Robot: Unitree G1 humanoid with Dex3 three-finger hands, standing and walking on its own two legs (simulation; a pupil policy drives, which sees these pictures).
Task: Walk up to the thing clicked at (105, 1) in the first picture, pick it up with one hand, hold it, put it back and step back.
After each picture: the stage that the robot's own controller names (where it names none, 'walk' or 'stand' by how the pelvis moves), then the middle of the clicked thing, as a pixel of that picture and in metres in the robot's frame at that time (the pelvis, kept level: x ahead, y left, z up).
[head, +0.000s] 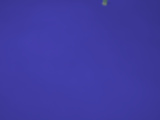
stand; (105, 1) +2.28 -0.38 -0.72
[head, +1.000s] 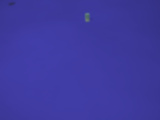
walk; (87, 17) +2.14 +0.03 -0.68
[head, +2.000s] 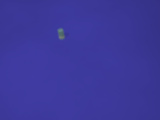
walk; (61, 34) +1.46 +0.34 -0.71
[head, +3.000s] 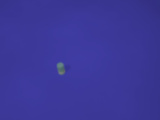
walk; (61, 68) +0.96 +0.28 -0.72
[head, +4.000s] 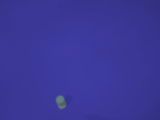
walk; (61, 102) +0.57 +0.23 -0.71
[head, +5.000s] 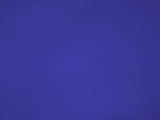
stand; out of the picture +0.37 +0.19 -0.71
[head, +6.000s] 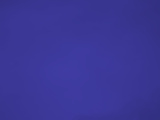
stand; out of the picture +0.32 +0.16 -0.72
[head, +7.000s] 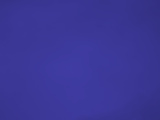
stand; out of the picture +0.32 +0.15 -0.72
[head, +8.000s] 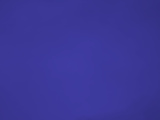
stand; out of the picture +0.34 +0.15 -0.72
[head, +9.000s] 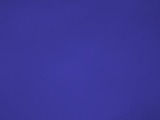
stand; out of the picture +0.32 +0.15 -0.72
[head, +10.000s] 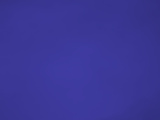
stand; out of the picture +0.31 +0.16 -0.73
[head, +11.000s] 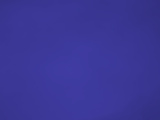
stand; out of the picture +0.31 +0.16 -0.73
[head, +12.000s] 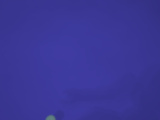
go down; out of the picture +0.33 +0.17 -0.69
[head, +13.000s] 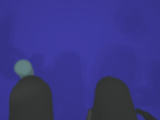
go down; (24, 70) +0.38 +0.22 -0.30
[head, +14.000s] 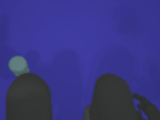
close in; (19, 67) +0.39 +0.23 -0.28
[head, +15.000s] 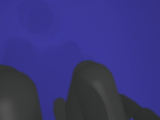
close in; out of the picture +0.37 +0.25 -0.21
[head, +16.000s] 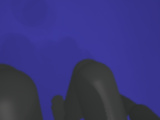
close; out of the picture +0.36 +0.26 -0.22
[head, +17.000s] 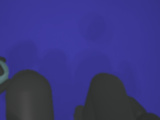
lift; out of the picture +0.30 +0.26 -0.13
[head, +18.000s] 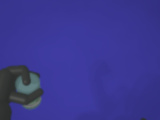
lift; (29, 92) +0.30 +0.17 +0.01
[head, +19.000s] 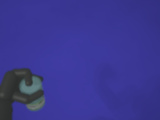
hold; (33, 94) +0.31 +0.17 -0.01
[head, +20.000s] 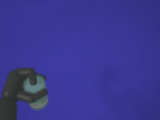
hold; (36, 93) +0.31 +0.16 -0.01
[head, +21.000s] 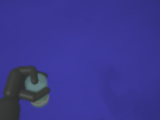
hold; (38, 91) +0.31 +0.16 +0.01
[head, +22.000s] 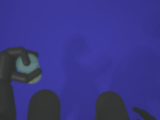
crouch; (30, 69) +0.37 +0.19 -0.10
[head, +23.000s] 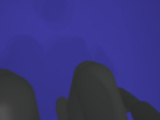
lower; out of the picture +0.37 +0.27 -0.22
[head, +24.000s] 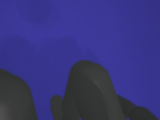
lower; out of the picture +0.37 +0.27 -0.22
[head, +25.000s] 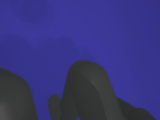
lower; out of the picture +0.37 +0.27 -0.23
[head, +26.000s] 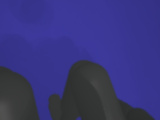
lower; out of the picture +0.37 +0.27 -0.23
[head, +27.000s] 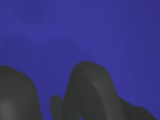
loosen; out of the picture +0.36 +0.27 -0.23
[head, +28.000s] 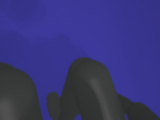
withdraw; out of the picture +0.35 +0.26 -0.22
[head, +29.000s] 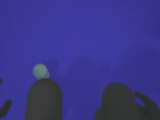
walk; (41, 73) +0.39 +0.21 -0.37
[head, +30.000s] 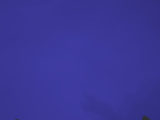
stand; out of the picture +0.30 +0.16 -0.66
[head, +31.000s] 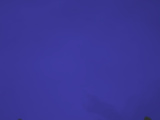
stand; out of the picture +0.32 +0.18 -0.67
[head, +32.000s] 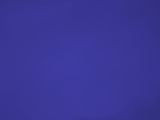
stand; out of the picture +0.32 +0.16 -0.70
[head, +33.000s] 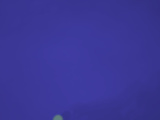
walk; out of the picture +0.35 +0.16 -0.71
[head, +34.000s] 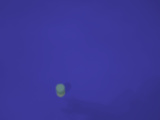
walk; (60, 90) +0.55 +0.13 -0.70
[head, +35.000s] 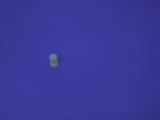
walk; (53, 60) +0.83 +0.23 -0.70
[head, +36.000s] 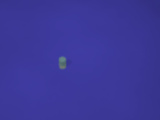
stand; (62, 63) +0.94 +0.16 -0.71
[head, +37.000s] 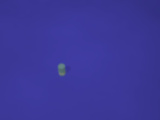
stand; (61, 69) +0.95 +0.19 -0.73
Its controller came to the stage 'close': yes
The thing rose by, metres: 0.70
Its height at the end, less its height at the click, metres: +0.00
